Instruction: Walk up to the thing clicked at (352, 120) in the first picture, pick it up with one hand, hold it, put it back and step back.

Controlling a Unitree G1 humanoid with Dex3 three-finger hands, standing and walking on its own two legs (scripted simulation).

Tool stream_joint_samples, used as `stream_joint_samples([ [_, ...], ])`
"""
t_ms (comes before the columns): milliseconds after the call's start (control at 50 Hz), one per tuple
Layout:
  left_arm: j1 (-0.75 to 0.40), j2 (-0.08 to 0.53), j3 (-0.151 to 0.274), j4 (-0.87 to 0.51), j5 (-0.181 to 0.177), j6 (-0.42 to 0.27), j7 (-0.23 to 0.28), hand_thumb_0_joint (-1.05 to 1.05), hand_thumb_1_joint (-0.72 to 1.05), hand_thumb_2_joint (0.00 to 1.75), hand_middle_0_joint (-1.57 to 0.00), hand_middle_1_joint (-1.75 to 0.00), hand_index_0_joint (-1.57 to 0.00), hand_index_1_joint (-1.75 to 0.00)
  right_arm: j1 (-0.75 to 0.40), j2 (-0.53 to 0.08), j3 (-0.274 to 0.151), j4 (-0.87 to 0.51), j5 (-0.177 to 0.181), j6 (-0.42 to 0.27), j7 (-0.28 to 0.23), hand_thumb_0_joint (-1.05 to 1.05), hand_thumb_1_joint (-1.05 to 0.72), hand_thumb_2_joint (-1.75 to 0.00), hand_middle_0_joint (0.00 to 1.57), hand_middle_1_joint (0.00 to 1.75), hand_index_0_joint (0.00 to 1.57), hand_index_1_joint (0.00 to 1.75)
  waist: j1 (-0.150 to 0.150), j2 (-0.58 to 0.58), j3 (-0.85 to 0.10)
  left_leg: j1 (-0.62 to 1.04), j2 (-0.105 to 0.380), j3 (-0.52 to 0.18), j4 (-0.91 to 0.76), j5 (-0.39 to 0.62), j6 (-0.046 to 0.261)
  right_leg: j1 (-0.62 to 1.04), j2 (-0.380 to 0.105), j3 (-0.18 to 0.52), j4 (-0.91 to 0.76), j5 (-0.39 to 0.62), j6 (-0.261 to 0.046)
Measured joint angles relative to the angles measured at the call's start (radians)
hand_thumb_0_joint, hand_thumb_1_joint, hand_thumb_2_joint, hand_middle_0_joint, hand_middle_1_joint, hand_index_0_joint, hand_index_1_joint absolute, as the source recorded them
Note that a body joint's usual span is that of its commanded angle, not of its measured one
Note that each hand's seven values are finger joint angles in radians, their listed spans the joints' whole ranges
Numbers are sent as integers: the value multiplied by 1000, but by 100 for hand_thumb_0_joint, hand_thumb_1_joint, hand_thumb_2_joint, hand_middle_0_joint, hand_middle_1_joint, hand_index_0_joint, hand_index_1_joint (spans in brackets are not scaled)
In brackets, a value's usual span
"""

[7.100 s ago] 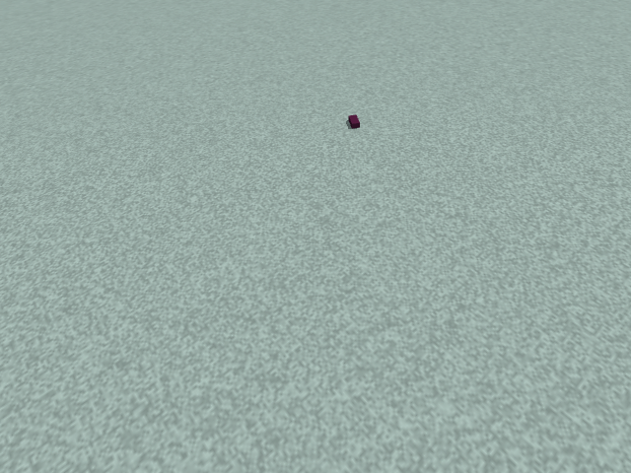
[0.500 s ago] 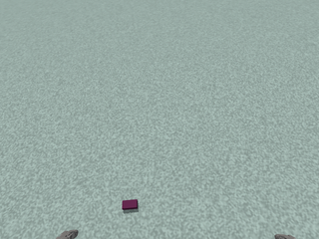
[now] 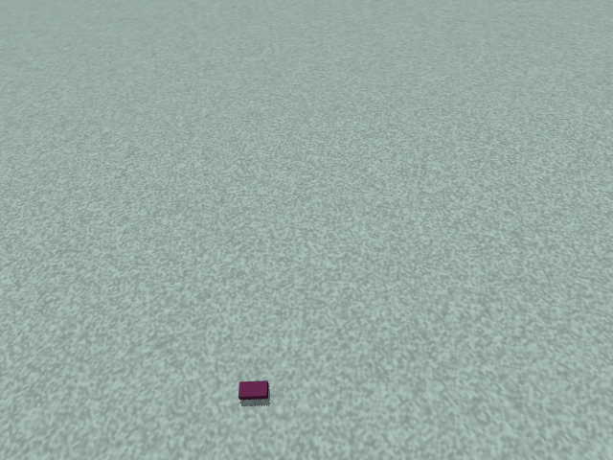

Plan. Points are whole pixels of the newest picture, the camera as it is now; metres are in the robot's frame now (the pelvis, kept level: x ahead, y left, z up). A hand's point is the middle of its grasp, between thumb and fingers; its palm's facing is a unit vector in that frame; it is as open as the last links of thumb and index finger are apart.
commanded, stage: walk up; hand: left
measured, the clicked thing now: (253, 390) +0.46 +0.24 -0.76
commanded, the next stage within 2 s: stand in 0.18 s
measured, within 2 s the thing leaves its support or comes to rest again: neither
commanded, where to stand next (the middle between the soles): +0.08 -0.02 m, yaw -1 degrees
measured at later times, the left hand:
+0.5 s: hand out of the picture +0.08 +0.24 -0.15, palm faces -0.02 -0.94 -0.34, open 7.4 cm
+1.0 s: hand out of the picture +0.06 +0.23 -0.15, palm faces -0.04 -0.94 -0.34, open 7.4 cm
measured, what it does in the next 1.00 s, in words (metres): stands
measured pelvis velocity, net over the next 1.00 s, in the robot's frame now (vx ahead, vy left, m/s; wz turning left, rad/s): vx -0.01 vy -0.02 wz -0.01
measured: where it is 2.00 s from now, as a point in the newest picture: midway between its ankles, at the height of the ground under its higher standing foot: outside the picture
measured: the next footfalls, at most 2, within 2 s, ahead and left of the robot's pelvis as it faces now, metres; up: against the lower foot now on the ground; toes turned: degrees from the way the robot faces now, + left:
none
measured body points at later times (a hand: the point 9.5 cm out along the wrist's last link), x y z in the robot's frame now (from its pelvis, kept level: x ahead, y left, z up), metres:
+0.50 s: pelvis +0.00 -0.01 +0.00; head +0.01 -0.01 +0.45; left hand +0.08 +0.29 -0.13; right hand +0.10 -0.31 -0.13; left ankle +0.02 +0.13 -0.74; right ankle -0.02 -0.14 -0.74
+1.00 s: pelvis -0.01 -0.02 +0.00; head -0.01 -0.03 +0.45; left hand +0.06 +0.28 -0.13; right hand +0.05 -0.32 -0.13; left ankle +0.02 +0.13 -0.74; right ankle -0.02 -0.14 -0.74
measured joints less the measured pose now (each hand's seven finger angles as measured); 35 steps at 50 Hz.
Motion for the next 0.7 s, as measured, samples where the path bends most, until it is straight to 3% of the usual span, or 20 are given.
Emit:
stream_joint_samples([
  [340,1,4,-11,-20,-9,-2,1,1,90,90,-21,-30,-20,-30,-33,8,10,-23,1,-21,-10,1,-90,-90,20,30,20,30,2,-13,-1,28,-3,4,-55,28,-3,15,-4,2,-31,16,1],
  [700,40,-3,-24,-17,-4,-2,-5,1,90,90,-21,-30,-20,-30,-12,-3,12,4,1,-15,-6,1,-90,-90,20,30,20,30,-2,0,-6,39,22,0,-86,56,-24,15,21,0,-42,34,-21],
])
